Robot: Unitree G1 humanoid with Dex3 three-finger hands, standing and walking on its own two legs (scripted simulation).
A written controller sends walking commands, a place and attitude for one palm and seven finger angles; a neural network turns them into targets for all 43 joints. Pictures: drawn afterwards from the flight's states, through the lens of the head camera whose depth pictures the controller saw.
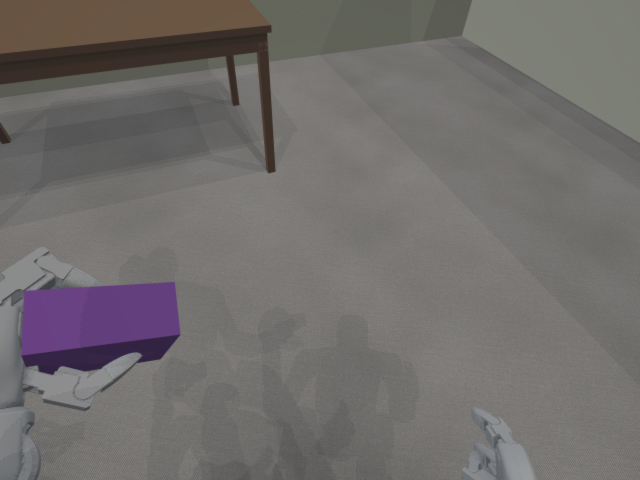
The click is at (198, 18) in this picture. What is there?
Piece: table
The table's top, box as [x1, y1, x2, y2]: [0, 0, 271, 62]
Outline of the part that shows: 0,0 0,62 271,31 270,24 249,0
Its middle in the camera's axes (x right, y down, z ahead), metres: -0.96 -0.90 +1.53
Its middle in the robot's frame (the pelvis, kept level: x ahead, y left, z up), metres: +1.70 +1.05 -0.08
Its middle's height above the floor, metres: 0.69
